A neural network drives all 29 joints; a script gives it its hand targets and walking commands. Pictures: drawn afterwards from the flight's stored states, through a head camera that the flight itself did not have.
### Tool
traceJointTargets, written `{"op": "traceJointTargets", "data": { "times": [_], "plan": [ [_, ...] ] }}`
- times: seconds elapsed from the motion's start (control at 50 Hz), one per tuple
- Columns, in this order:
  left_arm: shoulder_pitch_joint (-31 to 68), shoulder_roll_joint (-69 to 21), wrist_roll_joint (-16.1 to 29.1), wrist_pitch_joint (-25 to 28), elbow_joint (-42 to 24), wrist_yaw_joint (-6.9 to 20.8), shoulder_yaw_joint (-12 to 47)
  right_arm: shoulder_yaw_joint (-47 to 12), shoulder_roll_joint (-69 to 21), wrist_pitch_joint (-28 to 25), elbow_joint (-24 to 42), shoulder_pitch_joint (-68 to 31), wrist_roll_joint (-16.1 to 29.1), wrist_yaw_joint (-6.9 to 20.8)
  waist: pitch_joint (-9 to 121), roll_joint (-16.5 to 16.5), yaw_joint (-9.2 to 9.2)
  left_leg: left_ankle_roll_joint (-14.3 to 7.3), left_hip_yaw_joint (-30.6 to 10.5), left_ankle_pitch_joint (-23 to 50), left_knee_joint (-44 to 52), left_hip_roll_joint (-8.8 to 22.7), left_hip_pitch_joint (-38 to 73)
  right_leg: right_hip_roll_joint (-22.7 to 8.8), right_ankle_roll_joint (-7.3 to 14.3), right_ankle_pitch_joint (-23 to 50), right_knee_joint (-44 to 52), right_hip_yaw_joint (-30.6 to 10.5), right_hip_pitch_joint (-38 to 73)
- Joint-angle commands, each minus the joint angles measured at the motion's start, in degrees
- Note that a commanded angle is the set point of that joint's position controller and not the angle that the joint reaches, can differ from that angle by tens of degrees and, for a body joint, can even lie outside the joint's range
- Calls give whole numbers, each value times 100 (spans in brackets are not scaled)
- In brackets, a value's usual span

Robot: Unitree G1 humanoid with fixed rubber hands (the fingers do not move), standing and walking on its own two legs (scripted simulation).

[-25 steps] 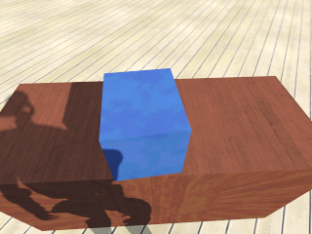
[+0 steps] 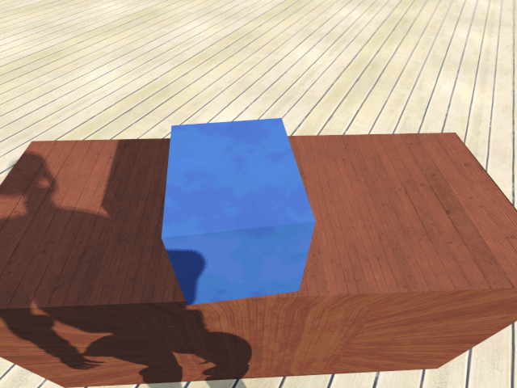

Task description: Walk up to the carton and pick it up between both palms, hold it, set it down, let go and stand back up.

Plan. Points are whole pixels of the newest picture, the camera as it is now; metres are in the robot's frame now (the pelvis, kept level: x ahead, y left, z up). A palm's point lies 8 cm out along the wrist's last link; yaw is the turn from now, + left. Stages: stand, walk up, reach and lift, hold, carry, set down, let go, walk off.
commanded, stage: stand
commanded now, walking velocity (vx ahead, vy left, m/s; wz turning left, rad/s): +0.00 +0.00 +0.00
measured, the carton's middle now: (235, 209) +0.44 +0.05 +0.00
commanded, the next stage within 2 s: none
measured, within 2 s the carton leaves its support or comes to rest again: neither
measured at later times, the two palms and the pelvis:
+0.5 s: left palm out of the picture -0.03 +0.19 -0.15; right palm out of the picture -0.03 -0.20 -0.15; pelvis +0.01 +0.00 +0.00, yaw +0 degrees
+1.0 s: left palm out of the picture -0.02 +0.20 -0.15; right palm out of the picture -0.01 -0.20 -0.15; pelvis +0.02 +0.00 +0.00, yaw +0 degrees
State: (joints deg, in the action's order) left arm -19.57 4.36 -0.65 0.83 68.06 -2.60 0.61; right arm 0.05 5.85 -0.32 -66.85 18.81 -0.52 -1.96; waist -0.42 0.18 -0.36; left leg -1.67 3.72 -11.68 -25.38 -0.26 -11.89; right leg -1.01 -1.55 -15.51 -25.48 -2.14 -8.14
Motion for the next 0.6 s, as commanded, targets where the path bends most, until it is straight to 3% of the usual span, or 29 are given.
{"op": "traceJointTargets", "data": {
  "times": [0.0,0.04,0.12,0.18,0.2,0.22,0.58],
  "plan": [
    [-632,313,6,14,-4,-19,-46,75,466,-17,58,458,14,-33,-784,-113,34,-44,-679,-170,683,493,-104,-282,265,312,573,-363,-764],
    [-502,444,-18,11,-20,-23,-81,69,392,-41,42,524,-11,-24,-617,-31,-38,-84,-737,-183,701,532,78,-259,281,347,563,-358,-706],
    [-480,424,8,28,-24,-17,-92,59,334,-47,44,566,2,-12,-555,227,-12,-108,-740,130,611,545,145,-311,291,434,581,-365,-669],
    [-516,362,-8,24,-19,-9,-68,60,349,-30,46,505,13,-25,-710,213,-34,-55,-664,178,559,509,107,-271,294,357,635,-344,-748],
    [-572,407,-18,7,-1,-10,-80,92,441,-26,36,526,-42,-25,-776,-65,-27,-46,-617,49,610,511,48,-311,250,477,641,-302,-737],
    [-594,425,-15,-3,-2,-12,-80,90,413,-20,28,521,-42,-25,-764,-77,-20,-38,-625,-1,632,506,35,-301,241,494,631,-292,-704],
    [-496,449,-2,-1,-38,-18,-89,115,412,-51,9,488,-15,-36,-615,9,-25,-59,-631,371,595,538,242,-322,231,734,608,-241,-489]
  ]
}}
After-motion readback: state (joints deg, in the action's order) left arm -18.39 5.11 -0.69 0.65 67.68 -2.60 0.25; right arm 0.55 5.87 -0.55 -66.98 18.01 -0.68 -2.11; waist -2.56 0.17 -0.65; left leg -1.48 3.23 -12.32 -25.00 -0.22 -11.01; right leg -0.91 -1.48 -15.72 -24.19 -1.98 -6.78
